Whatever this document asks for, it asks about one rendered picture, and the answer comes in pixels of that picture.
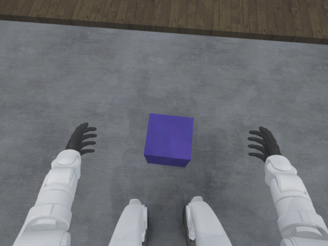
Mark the robot right shin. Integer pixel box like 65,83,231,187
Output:
188,196,203,239

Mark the right robot forearm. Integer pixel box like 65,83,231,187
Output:
264,155,328,241

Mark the left robot hand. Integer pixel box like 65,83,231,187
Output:
65,122,97,156

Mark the right robot hand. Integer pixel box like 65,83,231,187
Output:
248,126,281,162

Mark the carton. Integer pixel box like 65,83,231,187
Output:
144,113,194,167

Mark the robot left upper arm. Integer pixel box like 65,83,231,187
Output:
15,230,71,246

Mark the left robot thigh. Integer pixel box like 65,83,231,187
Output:
108,204,147,246

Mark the left robot forearm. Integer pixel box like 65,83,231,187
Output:
13,149,81,246

